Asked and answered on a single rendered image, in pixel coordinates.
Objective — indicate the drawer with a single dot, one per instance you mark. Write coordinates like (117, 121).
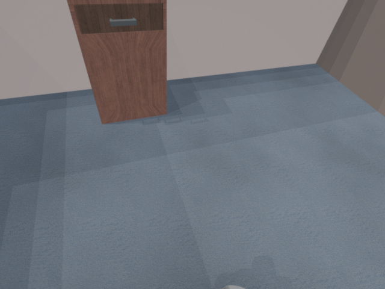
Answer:
(94, 18)

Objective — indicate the handle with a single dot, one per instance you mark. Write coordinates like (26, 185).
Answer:
(123, 22)

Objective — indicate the cabinet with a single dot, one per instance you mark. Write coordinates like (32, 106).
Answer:
(127, 70)

